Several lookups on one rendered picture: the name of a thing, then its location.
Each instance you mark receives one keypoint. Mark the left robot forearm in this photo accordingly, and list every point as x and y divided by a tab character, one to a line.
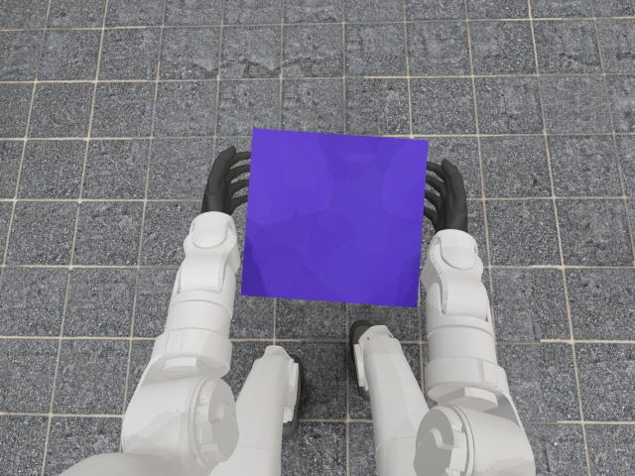
195	339

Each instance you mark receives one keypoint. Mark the robot left thigh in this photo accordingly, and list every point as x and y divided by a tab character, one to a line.
270	387

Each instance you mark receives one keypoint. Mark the carton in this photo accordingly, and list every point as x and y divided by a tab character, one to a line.
334	217

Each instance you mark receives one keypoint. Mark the robot right upper arm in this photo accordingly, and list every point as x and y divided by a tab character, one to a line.
458	441

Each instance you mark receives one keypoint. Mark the right robot hand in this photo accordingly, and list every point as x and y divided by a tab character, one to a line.
451	208

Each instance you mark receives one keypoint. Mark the robot left upper arm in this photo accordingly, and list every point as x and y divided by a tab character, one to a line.
181	427

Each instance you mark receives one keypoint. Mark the left robot hand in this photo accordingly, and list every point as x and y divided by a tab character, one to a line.
219	189

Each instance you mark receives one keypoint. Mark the right robot forearm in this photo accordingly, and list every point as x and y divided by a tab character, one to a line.
462	367

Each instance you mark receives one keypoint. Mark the robot left shin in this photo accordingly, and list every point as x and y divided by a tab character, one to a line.
278	350

